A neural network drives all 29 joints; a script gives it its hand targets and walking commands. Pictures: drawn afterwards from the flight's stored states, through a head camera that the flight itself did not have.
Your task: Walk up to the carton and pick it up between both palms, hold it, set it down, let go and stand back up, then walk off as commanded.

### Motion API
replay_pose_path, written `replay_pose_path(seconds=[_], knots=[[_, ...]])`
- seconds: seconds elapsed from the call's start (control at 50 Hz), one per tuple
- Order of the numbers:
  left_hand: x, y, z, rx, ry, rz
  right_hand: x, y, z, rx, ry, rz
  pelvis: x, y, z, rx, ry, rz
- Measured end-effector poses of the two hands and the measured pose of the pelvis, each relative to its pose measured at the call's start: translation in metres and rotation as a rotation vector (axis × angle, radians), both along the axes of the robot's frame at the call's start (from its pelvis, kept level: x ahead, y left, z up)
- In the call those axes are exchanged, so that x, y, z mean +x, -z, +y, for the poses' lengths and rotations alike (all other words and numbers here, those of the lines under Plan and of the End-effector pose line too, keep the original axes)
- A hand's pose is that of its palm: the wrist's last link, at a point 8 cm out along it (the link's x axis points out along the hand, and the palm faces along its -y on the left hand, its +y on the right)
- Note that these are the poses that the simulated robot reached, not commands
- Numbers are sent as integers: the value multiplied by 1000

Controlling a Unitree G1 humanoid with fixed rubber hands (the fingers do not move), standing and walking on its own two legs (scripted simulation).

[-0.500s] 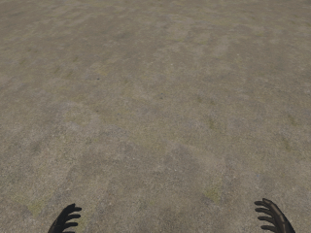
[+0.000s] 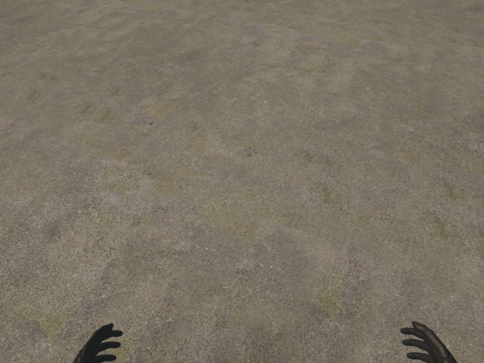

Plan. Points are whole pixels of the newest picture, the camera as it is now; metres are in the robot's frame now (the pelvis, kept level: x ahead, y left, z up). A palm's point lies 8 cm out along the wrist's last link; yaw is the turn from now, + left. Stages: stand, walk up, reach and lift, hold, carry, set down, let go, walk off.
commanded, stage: stand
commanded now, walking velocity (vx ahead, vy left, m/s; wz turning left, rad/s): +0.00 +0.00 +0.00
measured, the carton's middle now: out of the picture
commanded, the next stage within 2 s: walk up in 1.66 s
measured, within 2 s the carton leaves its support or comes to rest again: neither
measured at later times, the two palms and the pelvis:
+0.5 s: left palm out of the picture +0.10 +0.30 -0.09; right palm out of the picture +0.11 -0.29 -0.09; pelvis +0.00 +0.00 +0.01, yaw +0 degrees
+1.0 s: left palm out of the picture +0.08 +0.31 -0.09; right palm out of the picture +0.09 -0.30 -0.09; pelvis +0.00 +0.00 +0.01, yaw +0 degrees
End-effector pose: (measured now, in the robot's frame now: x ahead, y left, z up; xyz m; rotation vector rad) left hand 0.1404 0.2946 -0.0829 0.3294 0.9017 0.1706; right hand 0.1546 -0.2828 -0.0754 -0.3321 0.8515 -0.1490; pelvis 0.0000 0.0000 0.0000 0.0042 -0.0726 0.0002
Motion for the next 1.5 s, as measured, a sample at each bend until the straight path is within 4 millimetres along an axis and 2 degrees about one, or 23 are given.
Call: replay_pose_path(seconds=[0.1,0.28,0.4,0.88,1.26,1.5], knots=[[-10,2,5,5,-18,39,-3,1,2,4,3,18,0,-3,1,-4,-2,-2],[-30,6,8,-1,-41,105,-26,7,-5,-6,37,99,-2,-8,5,-4,-2,-3],[-41,11,3,-14,-48,150,-39,11,-9,-11,55,144,-2,-10,6,-2,1,-3],[-60,11,12,19,-92,232,-62,18,-18,-14,97,238,0,-15,1,-3,-1,13],[-46,12,8,7,-86,226,-56,18,-16,-17,107,248,4,-16,1,-4,3,24],[-48,14,6,4,-100,243,-60,18,-21,-26,115,276,9,-17,0,-4,0,26]])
